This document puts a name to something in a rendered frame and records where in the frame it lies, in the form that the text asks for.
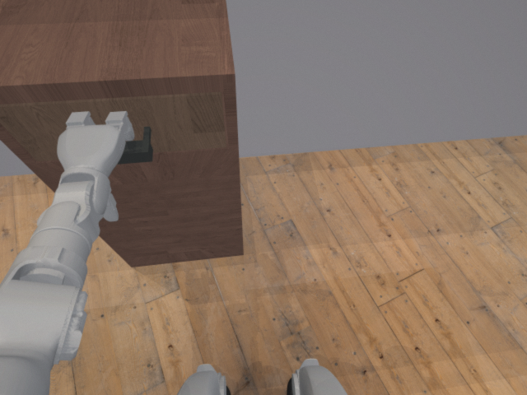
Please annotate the handle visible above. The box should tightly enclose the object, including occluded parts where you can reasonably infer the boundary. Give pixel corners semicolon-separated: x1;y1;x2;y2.
117;127;153;165

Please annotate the left robot thigh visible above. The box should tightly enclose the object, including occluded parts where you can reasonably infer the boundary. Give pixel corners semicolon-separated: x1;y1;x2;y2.
177;371;226;395

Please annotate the left robot upper arm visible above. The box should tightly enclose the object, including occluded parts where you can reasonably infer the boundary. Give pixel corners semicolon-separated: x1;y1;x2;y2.
0;280;88;395

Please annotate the robot left forearm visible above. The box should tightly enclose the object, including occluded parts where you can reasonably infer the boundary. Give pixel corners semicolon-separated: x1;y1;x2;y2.
0;167;110;295

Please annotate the cabinet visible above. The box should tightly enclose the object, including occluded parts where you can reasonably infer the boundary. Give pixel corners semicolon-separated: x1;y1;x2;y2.
0;0;244;267

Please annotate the drawer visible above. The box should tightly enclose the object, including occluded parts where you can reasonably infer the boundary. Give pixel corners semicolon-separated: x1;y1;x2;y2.
0;92;226;161

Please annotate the robot left hand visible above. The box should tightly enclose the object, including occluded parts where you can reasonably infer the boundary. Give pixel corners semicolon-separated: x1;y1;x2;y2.
57;111;134;221

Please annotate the robot right shin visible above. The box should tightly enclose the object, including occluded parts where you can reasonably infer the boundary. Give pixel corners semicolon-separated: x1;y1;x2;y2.
299;359;319;371

